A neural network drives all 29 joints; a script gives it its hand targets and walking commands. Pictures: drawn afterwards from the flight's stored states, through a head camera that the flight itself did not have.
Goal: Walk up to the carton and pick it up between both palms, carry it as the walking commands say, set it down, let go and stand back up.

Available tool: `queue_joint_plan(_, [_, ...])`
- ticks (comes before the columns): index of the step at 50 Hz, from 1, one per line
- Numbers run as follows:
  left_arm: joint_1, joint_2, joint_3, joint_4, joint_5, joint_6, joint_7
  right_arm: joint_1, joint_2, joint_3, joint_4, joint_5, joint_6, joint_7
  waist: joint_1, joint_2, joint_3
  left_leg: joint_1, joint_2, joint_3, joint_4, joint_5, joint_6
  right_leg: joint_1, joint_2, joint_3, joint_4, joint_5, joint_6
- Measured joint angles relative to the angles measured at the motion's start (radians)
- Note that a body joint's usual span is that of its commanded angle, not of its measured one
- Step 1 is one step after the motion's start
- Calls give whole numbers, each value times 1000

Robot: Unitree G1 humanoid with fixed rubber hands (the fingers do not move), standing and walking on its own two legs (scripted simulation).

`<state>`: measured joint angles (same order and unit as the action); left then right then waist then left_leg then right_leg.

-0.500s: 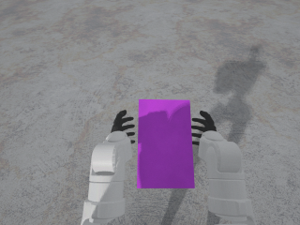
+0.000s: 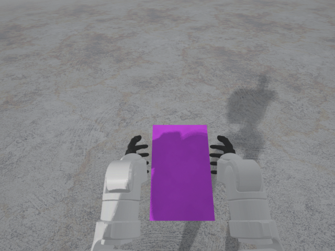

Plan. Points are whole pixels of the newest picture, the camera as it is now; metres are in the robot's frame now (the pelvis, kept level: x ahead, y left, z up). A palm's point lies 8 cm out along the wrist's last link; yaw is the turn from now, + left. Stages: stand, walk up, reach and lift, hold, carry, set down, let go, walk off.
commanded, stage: carry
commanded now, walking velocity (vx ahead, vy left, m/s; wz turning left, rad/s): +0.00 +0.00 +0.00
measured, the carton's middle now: (178, 175) +0.35 +0.01 +0.00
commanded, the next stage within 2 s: none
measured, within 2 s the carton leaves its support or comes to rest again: neither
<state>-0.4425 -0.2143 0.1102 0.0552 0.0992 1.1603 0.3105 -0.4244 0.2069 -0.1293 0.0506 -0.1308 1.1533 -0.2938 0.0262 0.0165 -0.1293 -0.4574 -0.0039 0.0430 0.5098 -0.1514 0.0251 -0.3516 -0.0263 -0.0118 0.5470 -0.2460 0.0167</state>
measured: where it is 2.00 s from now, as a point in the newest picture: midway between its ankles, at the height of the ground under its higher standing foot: outside the picture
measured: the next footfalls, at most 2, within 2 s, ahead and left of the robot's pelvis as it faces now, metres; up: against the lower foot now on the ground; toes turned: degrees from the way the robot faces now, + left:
none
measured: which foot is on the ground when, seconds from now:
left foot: down 0.00-1.00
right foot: down 0.00-1.00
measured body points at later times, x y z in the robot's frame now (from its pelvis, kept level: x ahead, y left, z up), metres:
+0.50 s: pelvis +0.04 -0.01 +0.00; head +0.05 -0.01 +0.45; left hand +0.37 +0.10 +0.09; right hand +0.37 -0.13 +0.08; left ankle +0.11 +0.09 -0.73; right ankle +0.03 -0.14 -0.73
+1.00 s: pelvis +0.07 -0.01 -0.01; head +0.08 -0.01 +0.44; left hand +0.38 +0.14 +0.07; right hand +0.40 -0.09 +0.08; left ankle +0.11 +0.09 -0.73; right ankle +0.03 -0.14 -0.73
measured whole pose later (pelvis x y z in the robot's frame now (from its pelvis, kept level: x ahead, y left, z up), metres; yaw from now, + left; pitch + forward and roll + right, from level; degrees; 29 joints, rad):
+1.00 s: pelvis +0.07 -0.01 -0.01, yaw +7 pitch +4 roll +0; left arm -0.41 -0.20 0.08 -0.05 0.09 1.12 0.30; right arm -0.42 0.21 -0.11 -0.07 -0.09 1.15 -0.30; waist -0.01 0.00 -0.05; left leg -0.47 -0.07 -0.02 0.64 -0.23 0.04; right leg -0.33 -0.09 -0.09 0.72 -0.48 0.05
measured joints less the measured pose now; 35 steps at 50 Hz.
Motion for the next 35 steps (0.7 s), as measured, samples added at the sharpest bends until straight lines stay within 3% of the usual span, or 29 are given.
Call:
queue_joint_plan(5, [-24, -10, 1, 13, 4, -27, -4, -17, 7, -28, -23, -13, -5, -9, 3, 12, 26, -1, -7, -1, -15, 72, 16, -6, -7, -3, 9, 3, -1])
queue_joint_plan(16, [6, 2, -23, -18, 2, -32, -10, -4, 2, -19, -25, -1, -22, 9, -18, -18, 35, 9, -19, 6, -35, 54, 24, -4, -18, 3, 6, -21, -6])
queue_joint_plan(25, [8, 3, -32, -39, 4, -55, -21, 11, -4, -6, -65, 7, -36, 8, -12, 3, 47, 34, -8, 2, -26, 19, 8, 31, -8, 0, -9, -42, 9])
queue_joint_plan(30, [13, 5, -19, 27, 27, -101, -48, 8, -3, -13, -8, -12, -69, 23, -22, 3, 26, 54, 3, -3, -5, -13, -4, 61, 3, -4, -9, -63, -2])
queue_joint_plan(35, [27, 11, -35, -33, -2, -88, -39, 24, -10, 5, -82, 15, -48, 11, -41, -3, 39, 48, 0, -26, 40, -41, -13, 69, 1, -26, 27, -96, -7])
